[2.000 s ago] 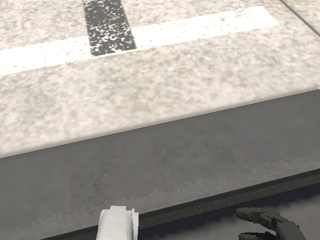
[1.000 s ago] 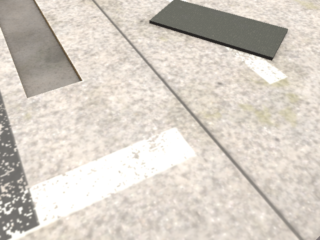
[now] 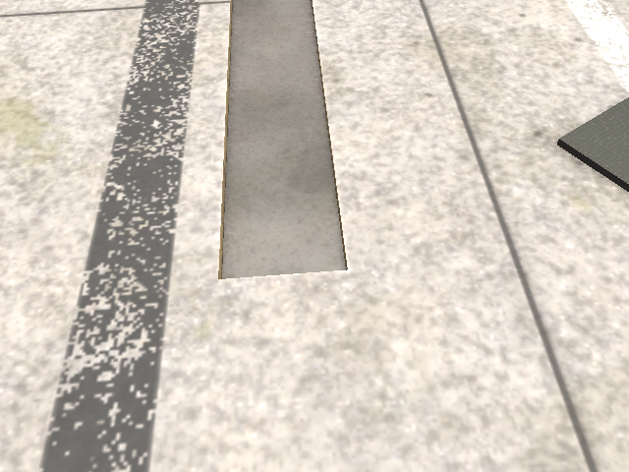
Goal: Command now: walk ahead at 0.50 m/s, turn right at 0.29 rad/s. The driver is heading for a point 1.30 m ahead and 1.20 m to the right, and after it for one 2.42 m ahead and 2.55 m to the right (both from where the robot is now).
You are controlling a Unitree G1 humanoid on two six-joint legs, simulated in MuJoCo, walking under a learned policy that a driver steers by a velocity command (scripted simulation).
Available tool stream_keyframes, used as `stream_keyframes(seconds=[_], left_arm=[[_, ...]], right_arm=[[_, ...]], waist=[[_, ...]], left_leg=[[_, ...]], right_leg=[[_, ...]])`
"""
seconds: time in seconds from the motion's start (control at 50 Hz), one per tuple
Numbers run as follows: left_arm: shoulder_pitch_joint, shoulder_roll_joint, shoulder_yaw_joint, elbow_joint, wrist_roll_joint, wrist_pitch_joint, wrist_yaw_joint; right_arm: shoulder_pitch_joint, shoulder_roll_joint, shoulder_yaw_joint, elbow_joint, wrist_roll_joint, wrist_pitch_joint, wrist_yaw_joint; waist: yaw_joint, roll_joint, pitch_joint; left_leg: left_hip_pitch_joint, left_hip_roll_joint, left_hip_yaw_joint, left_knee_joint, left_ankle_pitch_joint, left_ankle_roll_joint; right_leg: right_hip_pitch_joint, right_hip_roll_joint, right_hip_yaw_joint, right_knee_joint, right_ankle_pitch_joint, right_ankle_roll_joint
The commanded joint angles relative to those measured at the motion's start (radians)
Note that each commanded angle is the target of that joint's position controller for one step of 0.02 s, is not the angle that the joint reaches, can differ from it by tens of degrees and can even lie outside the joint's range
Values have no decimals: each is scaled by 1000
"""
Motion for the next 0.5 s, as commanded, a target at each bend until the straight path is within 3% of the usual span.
stream_keyframes(seconds=[0.02, 0.12, 0.16, 0.18, 0.2, 0.22, 0.24, 0.26, 0.28, 0.3, 0.32, 0.36, 0.4, 0.5], left_arm=[[-83, 177, 39, -84, -10, -9, 18], [-2, 185, 43, -71, -34, 8, 24], [-3, 179, 43, -74, -30, 15, 29], [-15, 157, 39, -83, -22, 14, 33], [-46, 117, 27, -107, -13, 7, 31], [51, 49, 10, -130, -9, -4, 28], [67, 104, 13, -151, -27, -10, 28], [12, 165, 34, -147, -34, -1, 29], [-45, 167, 39, -154, -26, 10, 28], [-65, 150, 41, -161, -19, 18, 28], [-73, 135, 43, -169, -15, 26, 25], [-87, 100, 39, -191, -19, 41, 17], [-121, 91, 37, -218, -15, 47, 11], [-248, 75, 20, -271, -9, 49, -17]], right_arm=[[-68, -11, 11, -87, 1, -8, 3], [-176, -62, 1, -124, 19, -12, 14], [-133, -82, -11, -114, 21, -17, 14], [-55, -104, -23, -95, 16, -22, 9], [88, -155, -40, -73, 2, -24, -1], [195, -232, -57, -60, -9, -12, -5], [239, -206, -57, -33, 1, -1, 4], [198, -133, -40, -46, 4, -4, 5], [145, -99, -29, -51, 4, -5, 9], [91, -75, -19, -51, 0, -5, 14], [56, -58, -14, -45, -5, -6, 19], [40, -55, -16, -32, -4, -14, 24], [57, -76, -26, -14, -6, -18, 21], [88, -134, -44, 17, 2, -13, 11]], waist=[[-36, -112, -23], [-11, -116, -18], [-48, -119, -38], [-90, -116, -68], [-159, -67, -161], [-151, 167, -281], [-151, 294, -291], [-161, 158, -167], [-147, 86, -84], [-120, 58, -34], [-94, 67, -1], [-72, 76, 11], [-67, 50, 5], [-97, 26, 15]], left_leg=[[80, -14, 12, -231, 115, -35], [208, -59, -14, -428, 206, -39], [328, -64, -9, -502, 187, -20], [445, -43, -23, -527, 172, 4], [649, 80, -124, -512, 139, 59], [935, 312, -414, -540, 128, 187], [953, 414, -676, -623, -88, 270], [852, 364, -595, -648, -175, 246], [737, 309, -453, -667, -123, 206], [636, 264, -358, -701, -41, 186], [562, 237, -285, -729, 33, 173], [487, 211, -170, -771, 155, 167], [487, 215, -95, -784, 263, 182], [486, 196, 81, -787, 324, 154]], right_leg=[[-56, -212, 215, -135, 141, -169], [-34, -231, 296, -72, 55, -157], [-31, -207, 320, 2, 23, -126], [-61, -170, 314, 87, 40, -95], [-163, -119, 244, 291, 13, -54], [-415, -7, 83, 596, -306, 1], [-599, -57, 38, 782, -449, 15], [-653, -110, 60, 879, -364, 19], [-640, -139, 41, 900, -276, 24], [-610, -160, 34, 881, -217, 30], [-580, -182, 38, 854, -179, 32], [-539, -200, 22, 825, -129, 42], [-558, -206, 24, 773, -64, 57], [-493, -201, -23, 499, 160, 56]])
Keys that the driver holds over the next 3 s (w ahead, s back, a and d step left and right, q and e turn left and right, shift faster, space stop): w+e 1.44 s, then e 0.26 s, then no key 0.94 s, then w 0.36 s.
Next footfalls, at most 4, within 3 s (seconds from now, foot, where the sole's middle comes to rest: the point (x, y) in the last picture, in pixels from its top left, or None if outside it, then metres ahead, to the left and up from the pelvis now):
0.20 left None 0.25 0.14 -0.78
0.70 right None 0.43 -0.22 -0.78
1.18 left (446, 358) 0.77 -0.20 -0.78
1.66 right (612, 382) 0.72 -0.57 -0.78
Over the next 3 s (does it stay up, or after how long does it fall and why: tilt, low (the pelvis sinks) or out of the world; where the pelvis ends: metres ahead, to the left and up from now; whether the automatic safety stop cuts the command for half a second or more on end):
stays up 0.81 -0.55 -0.01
